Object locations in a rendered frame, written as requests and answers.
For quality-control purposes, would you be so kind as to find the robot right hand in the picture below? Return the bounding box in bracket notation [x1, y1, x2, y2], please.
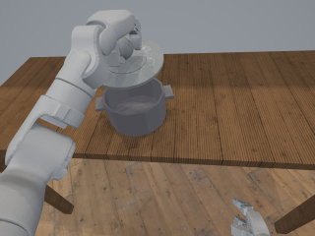
[230, 198, 270, 236]

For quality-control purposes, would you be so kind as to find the robot left forearm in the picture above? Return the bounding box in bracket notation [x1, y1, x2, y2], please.
[5, 18, 117, 166]

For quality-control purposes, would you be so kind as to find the pot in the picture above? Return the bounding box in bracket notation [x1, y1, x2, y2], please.
[95, 78, 174, 137]

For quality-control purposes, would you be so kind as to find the lid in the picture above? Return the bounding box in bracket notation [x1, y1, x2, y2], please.
[102, 36, 164, 90]

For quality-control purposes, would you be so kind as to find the left robot upper arm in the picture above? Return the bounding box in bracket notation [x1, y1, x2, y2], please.
[0, 122, 76, 236]

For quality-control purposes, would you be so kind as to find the knob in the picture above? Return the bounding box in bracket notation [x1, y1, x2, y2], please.
[116, 37, 134, 59]

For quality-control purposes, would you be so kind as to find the robot left hand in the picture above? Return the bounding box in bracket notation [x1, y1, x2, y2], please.
[88, 9, 142, 67]

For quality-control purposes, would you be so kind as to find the table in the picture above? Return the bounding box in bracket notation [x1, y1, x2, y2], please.
[0, 50, 315, 234]

